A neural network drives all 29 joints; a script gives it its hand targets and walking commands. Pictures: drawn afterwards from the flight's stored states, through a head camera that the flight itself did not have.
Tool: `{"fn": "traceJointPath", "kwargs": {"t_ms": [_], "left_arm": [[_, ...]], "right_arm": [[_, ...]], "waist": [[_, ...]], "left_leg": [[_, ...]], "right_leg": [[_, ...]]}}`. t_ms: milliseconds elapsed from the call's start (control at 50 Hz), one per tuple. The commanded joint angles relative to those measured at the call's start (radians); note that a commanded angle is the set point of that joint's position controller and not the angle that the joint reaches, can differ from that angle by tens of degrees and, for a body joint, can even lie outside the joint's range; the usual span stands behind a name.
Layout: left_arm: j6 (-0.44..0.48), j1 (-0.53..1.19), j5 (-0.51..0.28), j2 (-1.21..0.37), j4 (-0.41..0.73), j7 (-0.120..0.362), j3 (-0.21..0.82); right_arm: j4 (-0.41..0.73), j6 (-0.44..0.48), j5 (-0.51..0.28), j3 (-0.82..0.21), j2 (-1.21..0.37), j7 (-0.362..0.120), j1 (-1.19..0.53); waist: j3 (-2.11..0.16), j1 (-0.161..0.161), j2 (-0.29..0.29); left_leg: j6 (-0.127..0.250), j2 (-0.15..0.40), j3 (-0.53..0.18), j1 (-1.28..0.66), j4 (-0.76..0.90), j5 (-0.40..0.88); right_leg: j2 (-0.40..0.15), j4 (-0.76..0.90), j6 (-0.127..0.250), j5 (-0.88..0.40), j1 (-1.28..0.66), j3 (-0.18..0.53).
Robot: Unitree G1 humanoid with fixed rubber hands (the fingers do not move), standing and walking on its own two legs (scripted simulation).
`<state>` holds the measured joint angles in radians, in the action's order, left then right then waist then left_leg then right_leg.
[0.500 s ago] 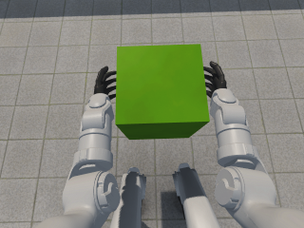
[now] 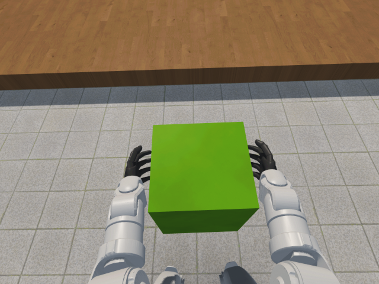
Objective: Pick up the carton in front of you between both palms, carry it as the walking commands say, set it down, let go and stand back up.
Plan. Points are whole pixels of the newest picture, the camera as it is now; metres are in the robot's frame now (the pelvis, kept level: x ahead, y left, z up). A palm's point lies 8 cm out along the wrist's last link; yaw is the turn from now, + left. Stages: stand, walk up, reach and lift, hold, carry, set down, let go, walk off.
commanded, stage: reach and lift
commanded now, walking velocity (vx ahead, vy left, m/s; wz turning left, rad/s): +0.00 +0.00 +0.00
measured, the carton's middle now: (199, 183) +0.37 -0.01 -0.09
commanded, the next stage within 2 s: hold in 1.38 s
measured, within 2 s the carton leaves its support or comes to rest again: neither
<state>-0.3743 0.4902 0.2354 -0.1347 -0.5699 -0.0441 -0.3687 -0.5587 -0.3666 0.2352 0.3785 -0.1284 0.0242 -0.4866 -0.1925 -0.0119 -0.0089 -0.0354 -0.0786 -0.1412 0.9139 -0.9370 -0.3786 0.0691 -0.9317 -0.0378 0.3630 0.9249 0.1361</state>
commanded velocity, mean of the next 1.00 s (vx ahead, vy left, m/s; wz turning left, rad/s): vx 0.00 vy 0.00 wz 0.00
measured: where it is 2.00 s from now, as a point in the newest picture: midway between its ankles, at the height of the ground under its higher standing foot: outside the picture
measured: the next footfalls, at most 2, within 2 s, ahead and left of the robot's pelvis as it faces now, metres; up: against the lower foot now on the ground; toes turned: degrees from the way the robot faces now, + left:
none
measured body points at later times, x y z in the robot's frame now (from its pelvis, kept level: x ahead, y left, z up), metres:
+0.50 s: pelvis +0.02 +0.00 +0.06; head -0.02 +0.00 +0.51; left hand +0.33 +0.15 +0.08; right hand +0.33 -0.15 +0.08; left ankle +0.04 +0.13 -0.68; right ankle +0.04 -0.13 -0.68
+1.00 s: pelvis +0.03 +0.00 +0.07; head +0.00 +0.00 +0.52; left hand +0.33 +0.15 +0.09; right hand +0.33 -0.15 +0.09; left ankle +0.04 +0.13 -0.68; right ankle +0.04 -0.13 -0.68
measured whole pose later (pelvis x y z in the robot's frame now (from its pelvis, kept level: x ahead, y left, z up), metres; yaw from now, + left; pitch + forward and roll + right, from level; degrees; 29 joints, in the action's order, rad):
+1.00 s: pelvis +0.03 +0.00 +0.07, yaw +0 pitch -3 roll +0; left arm -0.65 0.28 0.29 -0.16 -0.35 0.00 -0.26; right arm -0.34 -0.65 0.30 0.26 -0.16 -0.01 -0.29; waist -0.02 0.00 0.00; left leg -0.02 -0.04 -0.15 0.13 -0.40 -0.22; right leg 0.03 -0.40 -0.02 0.20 0.14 0.14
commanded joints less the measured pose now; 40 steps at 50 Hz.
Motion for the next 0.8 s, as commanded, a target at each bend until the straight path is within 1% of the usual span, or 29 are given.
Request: {"fn": "traceJointPath", "kwargs": {"t_ms": [0,120,220,260,300,400,460,560,680,780], "left_arm": [[-0.015,0.471,-0.155,-1.041,-0.004,0.269,0.599],[-0.068,0.371,-0.177,-1.037,0.080,0.274,0.657],[-0.136,0.277,-0.195,-1.022,0.147,0.279,0.694],[-0.163,0.247,-0.192,-1.007,0.163,0.281,0.691],[-0.186,0.238,-0.184,-0.989,0.163,0.285,0.670],[-0.208,0.307,-0.167,-0.977,0.141,0.299,0.610],[-0.204,0.379,-0.165,-0.990,0.131,0.308,0.599],[-0.202,0.440,-0.192,-1.033,0.175,0.314,0.651],[-0.216,0.384,-0.175,-1.004,0.153,0.304,0.623],[-0.226,0.350,-0.176,-0.987,0.185,0.301,0.629]], "right_arm": [[-0.038,-0.032,-0.149,-0.611,-1.046,-0.257,-0.438],[0.036,-0.083,-0.174,-0.666,-1.048,-0.255,-0.329],[0.116,-0.148,-0.196,-0.707,-1.032,-0.253,-0.250],[0.138,-0.177,-0.195,-0.706,-1.013,-0.255,-0.228],[0.132,-0.201,-0.184,-0.681,-0.996,-0.259,-0.216],[0.099,-0.228,-0.156,-0.605,-0.991,-0.275,-0.266],[0.087,-0.223,-0.153,-0.591,-1.005,-0.285,-0.331],[0.133,-0.217,-0.181,-0.645,-1.043,-0.295,-0.392],[0.127,-0.229,-0.164,-0.629,-1.008,-0.289,-0.360],[0.157,-0.240,-0.165,-0.636,-1.001,-0.283,-0.320]], "waist": [[-0.439,0.001,0.012],[-0.338,0.002,0.008],[-0.236,0.002,0.002],[-0.178,0.003,0.002],[-0.106,0.002,0.006],[0.020,0.003,0.012],[0.012,0.006,0.008],[-0.104,0.009,-0.003],[-0.078,0.008,0.001],[-0.079,0.010,0.011]], "left_leg": [[0.019,-0.047,0.077,-0.416,0.254,0.266],[0.014,-0.036,0.064,-0.589,0.379,0.380],[0.013,-0.030,0.061,-0.701,0.481,0.409],[0.012,-0.026,0.061,-0.725,0.515,0.389],[0.016,-0.022,0.063,-0.731,0.541,0.336],[0.028,-0.014,0.073,-0.710,0.573,0.183],[0.029,-0.011,0.081,-0.706,0.568,0.128],[0.021,-0.013,0.079,-0.749,0.553,0.186],[0.019,-0.018,0.079,-0.774,0.570,0.212],[0.018,-0.022,0.078,-0.801,0.581,0.278]], "right_leg": [[0.048,0.235,0.024,-0.286,-0.500,-0.080],[0.038,0.363,0.022,-0.395,-0.665,-0.069],[0.030,0.468,0.020,-0.426,-0.785,-0.064],[0.028,0.503,0.019,-0.405,-0.806,-0.065],[0.026,0.530,0.019,-0.350,-0.804,-0.069],[0.021,0.560,0.026,-0.197,-0.775,-0.075],[0.019,0.553,0.032,-0.142,-0.768,-0.079],[0.023,0.536,0.033,-0.193,-0.815,-0.083],[0.028,0.552,0.027,-0.213,-0.824,-0.084],[0.030,0.565,0.022,-0.280,-0.850,-0.083]]}}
